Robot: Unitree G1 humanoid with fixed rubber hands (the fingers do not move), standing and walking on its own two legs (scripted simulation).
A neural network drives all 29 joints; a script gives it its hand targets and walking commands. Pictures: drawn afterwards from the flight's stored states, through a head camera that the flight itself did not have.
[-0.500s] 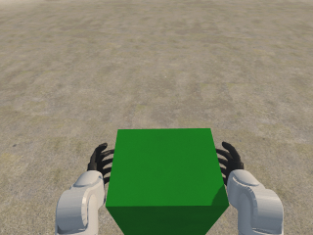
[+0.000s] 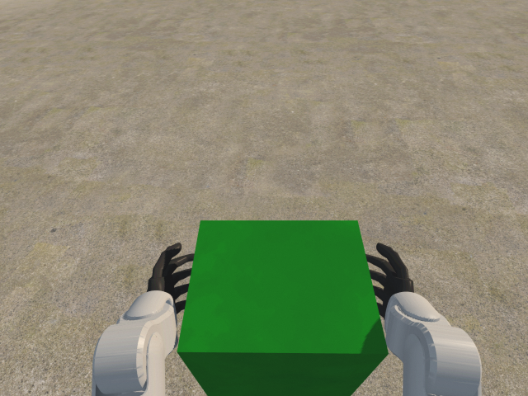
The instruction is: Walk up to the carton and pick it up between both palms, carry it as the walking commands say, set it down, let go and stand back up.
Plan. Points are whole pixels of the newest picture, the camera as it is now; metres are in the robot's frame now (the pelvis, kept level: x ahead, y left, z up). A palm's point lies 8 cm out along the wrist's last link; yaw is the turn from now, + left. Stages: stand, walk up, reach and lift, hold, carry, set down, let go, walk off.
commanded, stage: carry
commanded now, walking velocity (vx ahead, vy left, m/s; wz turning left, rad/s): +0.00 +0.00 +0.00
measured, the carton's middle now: (278, 319) +0.24 -0.01 +0.01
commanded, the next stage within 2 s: none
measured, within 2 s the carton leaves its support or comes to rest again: neither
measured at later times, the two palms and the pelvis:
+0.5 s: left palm (75, 336) +0.19 +0.24 +0.10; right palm (328, 335) +0.18 -0.07 +0.09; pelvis -0.05 +0.09 +0.00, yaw -1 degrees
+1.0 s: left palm (81, 344) +0.18 +0.23 +0.09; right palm (335, 341) +0.18 -0.07 +0.09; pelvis -0.06 +0.08 +0.00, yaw -1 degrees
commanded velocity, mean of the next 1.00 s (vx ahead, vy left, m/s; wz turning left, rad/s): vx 0.00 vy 0.00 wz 0.00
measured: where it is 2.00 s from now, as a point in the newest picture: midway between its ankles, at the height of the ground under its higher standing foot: outside the picture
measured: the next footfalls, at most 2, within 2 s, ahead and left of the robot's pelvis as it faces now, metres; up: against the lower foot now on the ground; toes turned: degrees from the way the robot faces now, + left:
left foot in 0.14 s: +0.05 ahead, +0.20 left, +0.00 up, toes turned -13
right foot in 0.36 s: +0.01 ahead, -0.04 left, +0.00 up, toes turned -7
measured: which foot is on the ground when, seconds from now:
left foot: up 0.00-0.12, down 0.14-1.00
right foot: down 0.00-0.16, up 0.18-0.34, down 0.36-1.00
